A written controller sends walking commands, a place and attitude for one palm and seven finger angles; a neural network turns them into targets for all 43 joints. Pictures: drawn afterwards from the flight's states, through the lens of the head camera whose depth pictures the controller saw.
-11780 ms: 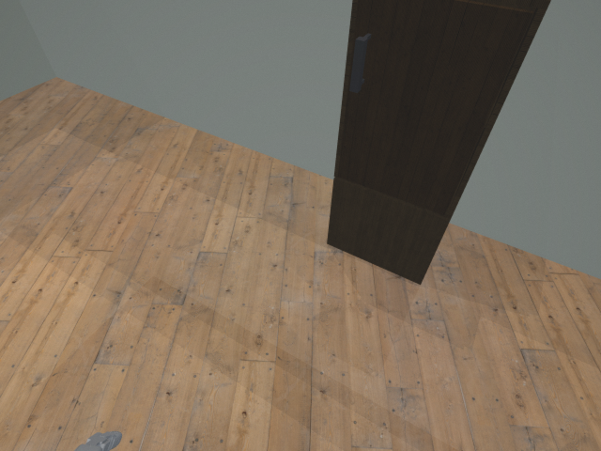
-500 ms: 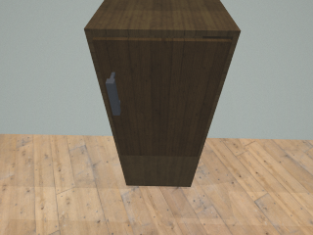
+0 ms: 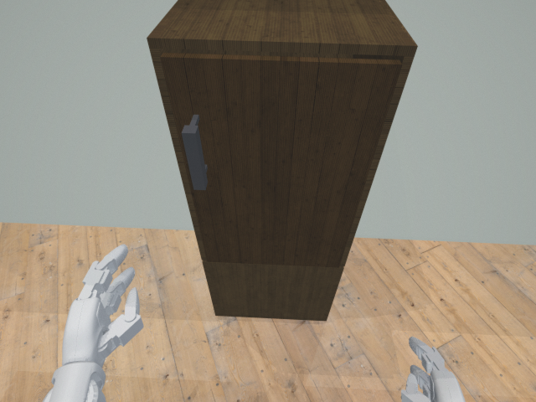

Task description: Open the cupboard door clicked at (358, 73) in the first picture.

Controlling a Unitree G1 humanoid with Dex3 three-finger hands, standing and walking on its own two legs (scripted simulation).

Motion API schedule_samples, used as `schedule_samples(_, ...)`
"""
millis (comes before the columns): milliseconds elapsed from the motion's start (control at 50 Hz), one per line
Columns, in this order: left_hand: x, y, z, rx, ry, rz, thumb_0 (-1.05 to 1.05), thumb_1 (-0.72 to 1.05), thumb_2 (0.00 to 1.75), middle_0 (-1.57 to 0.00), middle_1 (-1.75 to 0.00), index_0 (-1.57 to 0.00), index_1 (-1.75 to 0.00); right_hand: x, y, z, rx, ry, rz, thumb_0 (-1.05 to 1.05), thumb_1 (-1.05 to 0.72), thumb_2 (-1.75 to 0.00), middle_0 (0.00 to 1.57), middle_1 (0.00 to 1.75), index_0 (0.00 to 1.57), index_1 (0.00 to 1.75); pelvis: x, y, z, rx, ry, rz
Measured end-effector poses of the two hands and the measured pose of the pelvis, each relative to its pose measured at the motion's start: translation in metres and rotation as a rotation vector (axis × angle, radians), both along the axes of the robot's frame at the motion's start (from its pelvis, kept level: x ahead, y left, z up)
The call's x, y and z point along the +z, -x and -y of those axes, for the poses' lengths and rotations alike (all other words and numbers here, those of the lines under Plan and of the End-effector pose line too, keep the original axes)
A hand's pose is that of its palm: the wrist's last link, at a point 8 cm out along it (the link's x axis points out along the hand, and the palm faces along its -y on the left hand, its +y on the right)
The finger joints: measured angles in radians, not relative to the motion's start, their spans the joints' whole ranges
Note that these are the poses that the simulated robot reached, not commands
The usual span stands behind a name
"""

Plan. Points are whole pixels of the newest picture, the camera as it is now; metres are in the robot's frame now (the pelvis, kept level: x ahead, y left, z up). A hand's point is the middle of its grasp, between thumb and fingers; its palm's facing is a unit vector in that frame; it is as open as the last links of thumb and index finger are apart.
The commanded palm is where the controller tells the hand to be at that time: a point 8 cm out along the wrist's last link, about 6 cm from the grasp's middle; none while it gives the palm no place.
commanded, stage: raise the hand with hooked fingers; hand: left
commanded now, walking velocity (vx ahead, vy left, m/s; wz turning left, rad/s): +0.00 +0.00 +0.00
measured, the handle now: (198, 152) +0.53 +0.16 +0.09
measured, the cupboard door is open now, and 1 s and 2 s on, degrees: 0 0 0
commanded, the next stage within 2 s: move the hooked fingers beside the handle in 1.86 s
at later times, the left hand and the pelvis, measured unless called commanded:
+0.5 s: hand (129, 327) +0.23 +0.21 +0.01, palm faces -0.12 -0.99 -0.04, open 10.5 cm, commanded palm +0.19 +0.28 +0.03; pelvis -0.01 -0.02 -0.04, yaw -1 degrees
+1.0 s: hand (69, 291) +0.24 +0.28 +0.08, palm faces +0.04 -1.00 -0.05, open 13.3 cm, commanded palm +0.22 +0.32 +0.08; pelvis -0.01 +0.02 -0.02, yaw +0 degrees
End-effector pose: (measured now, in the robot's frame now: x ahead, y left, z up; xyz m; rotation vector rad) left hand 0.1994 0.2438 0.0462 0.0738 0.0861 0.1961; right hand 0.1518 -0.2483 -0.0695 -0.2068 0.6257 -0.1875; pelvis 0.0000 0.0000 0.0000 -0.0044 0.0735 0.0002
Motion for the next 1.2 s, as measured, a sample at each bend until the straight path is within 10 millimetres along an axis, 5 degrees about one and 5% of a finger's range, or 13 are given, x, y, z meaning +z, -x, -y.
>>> schedule_samples(80, -0.022, 0.003, 0.006, -0.176, -0.002, 0.101, 0.00, 0.73, 0.82, -0.21, -0.42, -0.21, -0.42, 0.002, -0.025, 0.009, 0.047, 0.007, 0.092, 0.01, -0.90, -0.90, 0.20, 0.30, 0.20, 0.30, -0.023, 0.010, 0.015, -0.015, -0.001, -0.066)
schedule_samples(160, -0.070, 0.040, -0.001, -0.211, 0.075, -0.065, 0.01, 0.64, 0.78, -0.22, -0.47, -0.22, -0.48, -0.001, -0.037, 0.020, 0.075, 0.042, 0.121, 0.01, -0.90, -0.90, 0.20, 0.30, 0.21, 0.30, -0.040, 0.013, 0.026, -0.008, 0.011, -0.091)
schedule_samples(200, -0.079, 0.060, -0.009, -0.150, 0.097, -0.103, 0.01, 0.59, 0.76, -0.23, -0.50, -0.23, -0.51, -0.004, -0.038, 0.024, 0.080, 0.062, 0.115, 0.01, -0.90, -0.90, 0.20, 0.30, 0.21, 0.30, -0.045, 0.012, 0.029, -0.002, 0.022, -0.095)
schedule_samples(300, -0.043, 0.070, -0.024, -0.046, -0.004, 0.083, 0.02, 0.47, 0.71, -0.24, -0.58, -0.23, -0.58, -0.026, -0.031, 0.023, 0.103, 0.091, 0.055, 0.01, -0.90, -0.90, 0.20, 0.30, 0.20, 0.30, -0.052, 0.010, 0.032, 0.017, 0.051, -0.095)
schedule_samples(420, -0.021, 0.015, -0.020, -0.239, -0.033, 0.139, 0.01, 0.33, 0.65, -0.24, -0.66, -0.24, -0.67, -0.055, -0.006, 0.013, 0.069, 0.034, -0.027, 0.02, -0.90, -0.90, 0.20, 0.30, 0.21, 0.30, -0.055, 0.015, 0.029, 0.015, 0.060, -0.105)
schedule_samples(500, -0.028, -0.014, -0.024, -0.309, 0.040, -0.029, 0.01, 0.24, 0.61, -0.25, -0.72, -0.25, -0.73, -0.053, 0.017, 0.009, -0.002, -0.007, -0.064, 0.02, -0.90, -0.90, 0.21, 0.30, 0.21, 0.30, -0.044, 0.011, 0.022, -0.011, 0.043, -0.108)
schedule_samples(620, 0.000, -0.012, -0.047, -0.168, 0.037, 0.058, 0.01, 0.10, 0.55, -0.26, -0.81, -0.26, -0.82, -0.035, 0.038, 0.009, -0.055, 0.005, -0.088, 0.02, -0.90, -0.90, 0.21, 0.30, 0.21, 0.30, -0.030, 0.002, 0.010, -0.034, 0.030, -0.103)
schedule_samples(820, -0.007, -0.009, -0.056, -0.227, 0.035, 0.039, 0.00, -0.13, 0.45, -0.27, -0.96, -0.27, -0.97, -0.015, 0.019, -0.004, 0.010, 0.071, -0.039, 0.02, -0.90, -0.90, 0.20, 0.30, 0.20, 0.30, -0.026, 0.008, -0.011, -0.010, 0.053, -0.074)
schedule_samples(1000, 0.039, -0.023, -0.085, -0.167, 0.008, 0.173, 0.00, -0.34, 0.36, -0.29, -1.10, -0.29, -1.11, 0.008, -0.002, -0.037, 0.070, 0.041, 0.056, 0.02, -0.90, -0.90, 0.20, 0.30, 0.21, 0.30, -0.015, 0.013, -0.019, 0.001, 0.060, -0.019)
schedule_samples(1200, 0.041, -0.032, -0.094, -0.186, 0.042, 0.070, -0.01, -0.47, 0.31, -0.30, -1.18, -0.30, -1.19, 0.011, 0.006, -0.044, 0.088, 0.030, 0.030, 0.02, -0.90, -0.90, 0.21, 0.30, 0.21, 0.30, -0.007, 0.018, -0.020, 0.002, 0.055, 0.014)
